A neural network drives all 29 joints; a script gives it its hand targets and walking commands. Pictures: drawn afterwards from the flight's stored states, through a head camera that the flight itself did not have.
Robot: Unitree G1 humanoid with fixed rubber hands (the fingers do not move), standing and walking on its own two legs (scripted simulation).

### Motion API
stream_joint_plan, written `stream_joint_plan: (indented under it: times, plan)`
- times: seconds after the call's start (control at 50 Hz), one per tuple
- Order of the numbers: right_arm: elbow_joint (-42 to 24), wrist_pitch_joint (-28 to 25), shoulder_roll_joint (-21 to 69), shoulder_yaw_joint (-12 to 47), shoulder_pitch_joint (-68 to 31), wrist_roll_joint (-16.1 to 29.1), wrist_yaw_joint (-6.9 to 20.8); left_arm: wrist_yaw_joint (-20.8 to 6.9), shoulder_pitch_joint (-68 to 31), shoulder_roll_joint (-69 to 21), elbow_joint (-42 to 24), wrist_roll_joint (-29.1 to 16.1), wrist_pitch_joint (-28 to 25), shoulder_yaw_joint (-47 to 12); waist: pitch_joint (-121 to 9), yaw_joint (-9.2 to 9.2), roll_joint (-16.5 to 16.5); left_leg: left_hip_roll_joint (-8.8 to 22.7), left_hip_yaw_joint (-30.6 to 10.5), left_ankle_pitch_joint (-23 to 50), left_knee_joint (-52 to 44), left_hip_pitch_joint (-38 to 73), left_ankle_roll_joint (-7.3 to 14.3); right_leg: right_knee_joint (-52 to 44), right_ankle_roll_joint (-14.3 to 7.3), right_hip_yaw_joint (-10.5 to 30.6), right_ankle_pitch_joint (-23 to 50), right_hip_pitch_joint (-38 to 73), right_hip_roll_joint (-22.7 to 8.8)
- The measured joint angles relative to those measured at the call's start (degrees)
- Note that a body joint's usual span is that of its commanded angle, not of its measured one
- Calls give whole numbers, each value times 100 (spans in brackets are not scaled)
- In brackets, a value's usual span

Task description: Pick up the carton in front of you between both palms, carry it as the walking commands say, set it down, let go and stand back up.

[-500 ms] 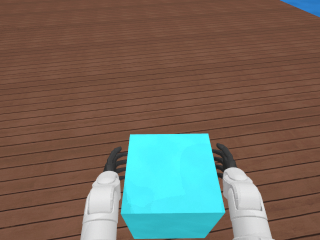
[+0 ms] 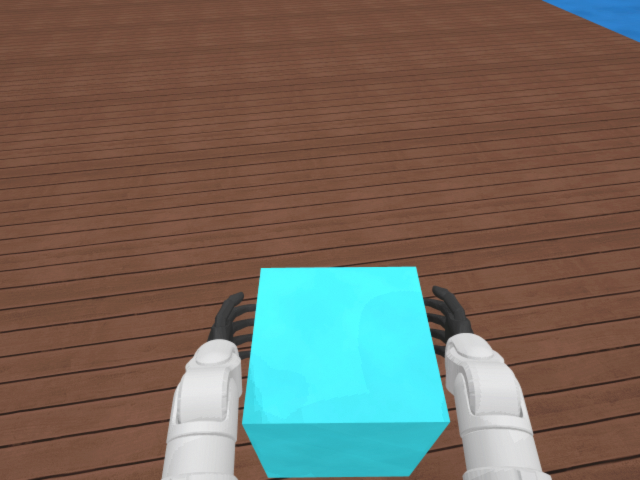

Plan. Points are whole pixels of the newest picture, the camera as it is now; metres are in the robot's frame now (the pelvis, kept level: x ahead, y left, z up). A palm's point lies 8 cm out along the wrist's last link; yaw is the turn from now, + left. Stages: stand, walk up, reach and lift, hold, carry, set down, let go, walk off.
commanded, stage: carry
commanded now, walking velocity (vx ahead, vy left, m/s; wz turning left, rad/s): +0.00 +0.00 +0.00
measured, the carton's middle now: (338, 377) +0.28 +0.00 -0.04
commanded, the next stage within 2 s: hold in 0.42 s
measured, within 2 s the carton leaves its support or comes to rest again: neither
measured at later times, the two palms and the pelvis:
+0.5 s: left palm (227, 359) +0.27 +0.14 +0.04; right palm (467, 355) +0.27 -0.16 +0.04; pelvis -0.01 +0.00 +0.01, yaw -3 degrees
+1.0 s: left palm (235, 350) +0.28 +0.13 +0.05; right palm (485, 383) +0.23 -0.16 +0.05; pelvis -0.03 +0.04 +0.01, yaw -11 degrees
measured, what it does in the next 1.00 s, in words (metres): stands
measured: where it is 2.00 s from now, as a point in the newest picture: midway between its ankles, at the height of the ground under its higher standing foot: outside the picture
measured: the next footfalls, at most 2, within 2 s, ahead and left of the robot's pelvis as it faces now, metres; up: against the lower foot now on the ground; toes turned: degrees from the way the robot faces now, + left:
none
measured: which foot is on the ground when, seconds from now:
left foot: down 0.00-1.00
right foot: down 0.00-1.00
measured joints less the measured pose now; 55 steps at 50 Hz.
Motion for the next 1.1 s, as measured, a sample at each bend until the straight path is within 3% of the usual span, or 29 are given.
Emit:
stream_joint_plan:
  times: [0.44,0.52,0.6,0.68,1.1]
  plan:
    - [6,-32,4,-8,-13,-11,15,5,-4,-3,-33,8,-5,0,128,-3,-19,17,-18,125,-71,45,0,21,-64,-4,50,3,30]
    - [79,-193,11,132,-42,-77,77,14,206,29,-326,27,-47,-13,666,126,-52,-265,-921,312,-517,729,-107,-412,-89,448,332,536,222]
    - [98,-233,-1,73,13,-66,85,22,174,23,-213,48,-81,-64,877,-7,-34,-291,-1178,301,-677,1057,-277,-664,-84,679,530,821,335]
    - [137,-209,-2,-52,12,-52,65,-20,-10,-4,52,129,-101,-50,912,-85,-66,-288,-1080,275,-696,1227,-201,-651,-44,875,576,902,355]
    - [891,-250,119,-516,-546,-377,249,-168,-440,-89,561,394,-11,376,789,19,-173,-475,-782,204,-566,1354,46,-516,100,1289,606,910,201]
